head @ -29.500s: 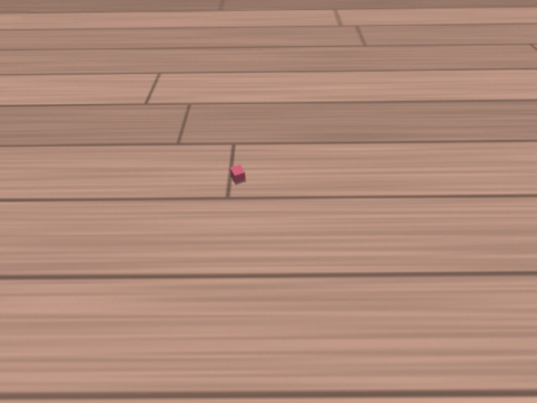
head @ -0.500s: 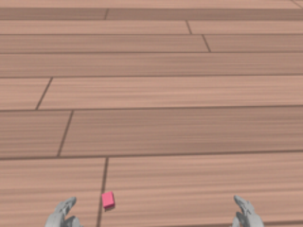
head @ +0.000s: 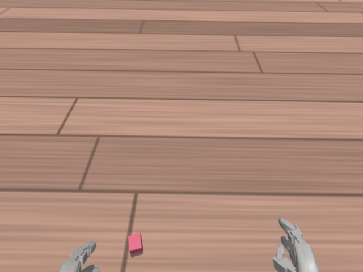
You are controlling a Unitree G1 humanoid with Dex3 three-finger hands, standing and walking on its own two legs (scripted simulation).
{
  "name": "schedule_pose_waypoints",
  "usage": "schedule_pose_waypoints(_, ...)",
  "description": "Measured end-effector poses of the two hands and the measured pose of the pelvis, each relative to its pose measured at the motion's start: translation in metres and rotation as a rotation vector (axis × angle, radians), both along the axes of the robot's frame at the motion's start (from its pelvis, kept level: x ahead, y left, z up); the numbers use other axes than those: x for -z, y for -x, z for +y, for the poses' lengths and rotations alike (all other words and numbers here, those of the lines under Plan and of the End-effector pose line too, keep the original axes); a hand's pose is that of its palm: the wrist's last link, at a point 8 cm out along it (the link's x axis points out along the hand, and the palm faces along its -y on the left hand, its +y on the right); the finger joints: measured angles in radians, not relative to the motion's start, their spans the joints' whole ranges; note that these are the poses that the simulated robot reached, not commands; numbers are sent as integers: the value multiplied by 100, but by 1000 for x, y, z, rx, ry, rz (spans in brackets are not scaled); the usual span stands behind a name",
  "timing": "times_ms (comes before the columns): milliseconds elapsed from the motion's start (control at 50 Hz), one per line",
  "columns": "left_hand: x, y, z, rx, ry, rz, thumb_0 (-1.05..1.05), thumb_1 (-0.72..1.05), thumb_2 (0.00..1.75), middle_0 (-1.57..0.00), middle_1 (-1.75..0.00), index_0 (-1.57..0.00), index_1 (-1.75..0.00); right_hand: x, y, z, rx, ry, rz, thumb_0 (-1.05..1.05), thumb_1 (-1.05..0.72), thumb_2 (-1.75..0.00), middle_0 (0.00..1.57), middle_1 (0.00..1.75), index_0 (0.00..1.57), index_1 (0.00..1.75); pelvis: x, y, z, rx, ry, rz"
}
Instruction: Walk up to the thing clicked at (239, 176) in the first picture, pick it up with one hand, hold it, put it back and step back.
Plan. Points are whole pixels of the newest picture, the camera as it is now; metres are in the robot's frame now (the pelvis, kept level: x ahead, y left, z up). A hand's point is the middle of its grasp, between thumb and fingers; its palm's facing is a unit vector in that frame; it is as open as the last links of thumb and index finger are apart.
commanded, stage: home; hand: left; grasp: from above
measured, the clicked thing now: (135, 243) +0.43 +0.23 -0.69
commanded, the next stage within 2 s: stand in 1.60 s
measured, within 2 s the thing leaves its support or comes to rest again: neither
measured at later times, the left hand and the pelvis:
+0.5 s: hand out of the picture +0.17 +0.18 -0.05, palm faces +0.04 -0.98 -0.20, open 8.3 cm; pelvis +0.00 +0.00 +0.00, yaw +0 degrees
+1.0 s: hand out of the picture +0.17 +0.18 -0.05, palm faces +0.03 -0.98 -0.21, open 8.2 cm; pelvis +0.01 +0.00 +0.00, yaw +0 degrees
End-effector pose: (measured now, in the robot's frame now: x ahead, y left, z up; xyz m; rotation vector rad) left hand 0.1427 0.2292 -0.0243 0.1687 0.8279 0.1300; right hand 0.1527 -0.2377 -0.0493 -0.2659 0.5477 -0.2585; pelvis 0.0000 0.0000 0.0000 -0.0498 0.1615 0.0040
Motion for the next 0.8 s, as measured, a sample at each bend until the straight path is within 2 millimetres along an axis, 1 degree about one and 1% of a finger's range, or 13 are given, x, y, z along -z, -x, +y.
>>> schedule_pose_waypoints(160, -1, -2, 0, 7, -6, 3, 1, 82, 84, -19, -29, -19, -28, 9, 11, 0, 18, -14, 36, 1, -90, -90, 20, 30, 21, 30, 0, -1, 0, 5, -2, 2)
schedule_pose_waypoints(280, -1, -5, -1, 10, -2, 0, 1, 78, 82, -19, -28, -19, -28, 11, 14, -2, 28, -13, 47, 1, -90, -90, 20, 30, 21, 30, 0, -2, 0, 7, -3, 3)
schedule_pose_waypoints(480, -1, -6, -2, 14, -1, -5, 1, 75, 81, -19, -28, -19, -27, 6, 9, -6, 31, 1, 31, 1, -90, -90, 20, 30, 20, 30, 1, -3, 0, 8, -3, 4)
schedule_pose_waypoints(660, -3, -8, 0, 17, -11, -8, 1, 75, 80, -19, -28, -19, -27, 5, 3, -5, 20, 2, 22, 1, -90, -90, 20, 30, 20, 30, 1, -5, 0, 8, -2, 7)
schedule_pose_waypoints(800, -2, -8, 0, 15, -6, -5, 1, 76, 81, -19, -28, -19, -27, 6, 1, -4, 21, 1, 27, 1, -90, -90, 20, 30, 20, 30, 1, -7, 1, 8, -1, 9)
